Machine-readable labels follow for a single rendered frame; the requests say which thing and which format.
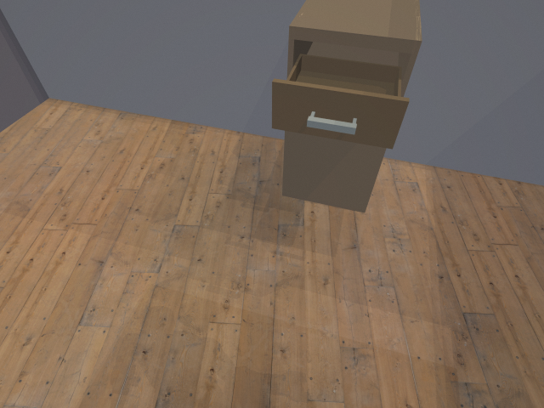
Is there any cabinet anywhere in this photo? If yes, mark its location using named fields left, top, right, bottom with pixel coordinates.
left=282, top=0, right=422, bottom=213

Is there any handle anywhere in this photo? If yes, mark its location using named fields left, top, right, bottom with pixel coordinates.
left=307, top=111, right=357, bottom=134

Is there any drawer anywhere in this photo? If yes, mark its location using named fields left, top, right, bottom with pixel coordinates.
left=272, top=54, right=409, bottom=149

